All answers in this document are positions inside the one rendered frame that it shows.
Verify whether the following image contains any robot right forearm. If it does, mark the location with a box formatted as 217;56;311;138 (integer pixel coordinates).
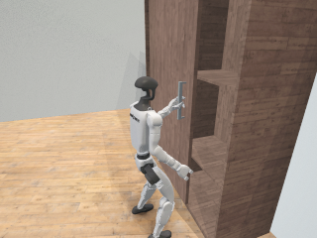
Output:
154;147;182;172

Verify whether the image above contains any robot right upper arm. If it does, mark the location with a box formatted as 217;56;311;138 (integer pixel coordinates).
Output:
147;112;162;156

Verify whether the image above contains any robot left foot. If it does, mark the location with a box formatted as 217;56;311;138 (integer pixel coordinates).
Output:
132;203;154;214

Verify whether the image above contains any robot left forearm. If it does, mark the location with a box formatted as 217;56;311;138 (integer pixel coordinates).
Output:
158;106;171;119

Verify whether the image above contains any robot left hand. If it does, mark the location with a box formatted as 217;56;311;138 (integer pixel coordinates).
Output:
168;96;186;111

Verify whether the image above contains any robot right hand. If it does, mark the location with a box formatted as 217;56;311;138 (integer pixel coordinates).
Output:
177;165;193;180

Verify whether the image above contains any handle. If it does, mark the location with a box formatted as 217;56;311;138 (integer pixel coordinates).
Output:
177;81;187;120

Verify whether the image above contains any robot torso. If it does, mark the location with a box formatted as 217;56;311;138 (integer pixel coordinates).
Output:
130;106;156;175

